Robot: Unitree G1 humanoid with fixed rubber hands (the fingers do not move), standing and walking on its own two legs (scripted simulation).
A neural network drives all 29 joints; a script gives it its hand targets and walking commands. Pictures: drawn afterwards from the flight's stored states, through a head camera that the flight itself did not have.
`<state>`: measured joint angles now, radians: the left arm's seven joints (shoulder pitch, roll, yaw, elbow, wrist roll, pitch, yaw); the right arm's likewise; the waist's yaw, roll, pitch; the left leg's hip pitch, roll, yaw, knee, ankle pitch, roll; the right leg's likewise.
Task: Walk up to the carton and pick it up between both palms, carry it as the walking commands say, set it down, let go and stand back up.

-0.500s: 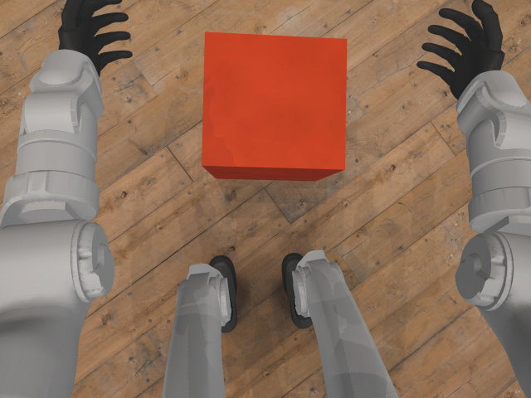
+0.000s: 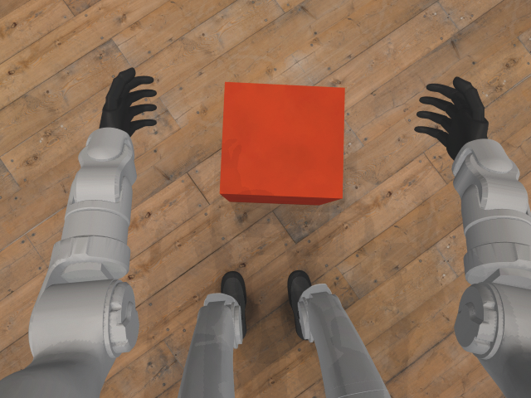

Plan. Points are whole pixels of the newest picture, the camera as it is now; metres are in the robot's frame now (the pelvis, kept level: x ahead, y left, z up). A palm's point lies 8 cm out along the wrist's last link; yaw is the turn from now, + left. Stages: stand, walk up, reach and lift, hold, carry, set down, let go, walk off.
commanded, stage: let go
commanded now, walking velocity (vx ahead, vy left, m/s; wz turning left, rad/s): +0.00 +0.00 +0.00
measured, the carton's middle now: (279, 152) +0.53 -0.07 -0.54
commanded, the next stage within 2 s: stand in 1.12 s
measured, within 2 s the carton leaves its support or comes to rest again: neither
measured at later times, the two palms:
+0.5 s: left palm (60, 285) +0.30 +0.21 -0.01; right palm (513, 273) +0.26 -0.24 +0.01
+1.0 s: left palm (8, 393) +0.22 +0.24 +0.03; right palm (517, 327) +0.22 -0.22 +0.03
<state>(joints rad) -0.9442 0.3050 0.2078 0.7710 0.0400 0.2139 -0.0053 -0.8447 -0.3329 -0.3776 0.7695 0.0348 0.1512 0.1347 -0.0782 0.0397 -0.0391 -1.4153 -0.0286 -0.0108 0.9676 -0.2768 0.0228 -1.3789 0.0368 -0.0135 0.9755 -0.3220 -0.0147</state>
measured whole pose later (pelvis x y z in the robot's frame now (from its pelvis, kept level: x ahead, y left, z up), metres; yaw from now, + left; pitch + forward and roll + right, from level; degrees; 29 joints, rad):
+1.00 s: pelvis +0.05 +0.01 +0.10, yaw -1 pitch -6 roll +0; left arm 0.22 0.21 0.03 0.40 0.00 0.14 -0.06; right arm 0.20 -0.20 -0.05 0.39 -0.05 0.16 0.07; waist 0.01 0.01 0.14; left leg -0.09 -0.04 0.02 0.44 -0.24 0.04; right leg -0.07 0.02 0.05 0.45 -0.27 -0.01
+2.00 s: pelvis +0.11 -0.02 +0.09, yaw -4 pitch +2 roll +0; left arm 0.35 0.23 -0.01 0.95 0.02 -0.01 0.03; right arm 0.36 -0.26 0.01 0.91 -0.02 0.00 -0.05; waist -0.01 0.02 -0.06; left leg -0.17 0.02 0.06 0.50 -0.36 -0.01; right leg -0.17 0.08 0.09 0.51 -0.37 -0.06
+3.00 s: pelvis +0.08 -0.01 +0.10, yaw -5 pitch -1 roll +0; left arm 0.36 0.13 -0.05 1.17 0.01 -0.01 0.05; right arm 0.38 -0.15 0.03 1.16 -0.02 0.00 -0.06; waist -0.01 0.01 0.00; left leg -0.15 0.01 0.07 0.45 -0.29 0.01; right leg -0.15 0.07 0.09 0.46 -0.29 -0.04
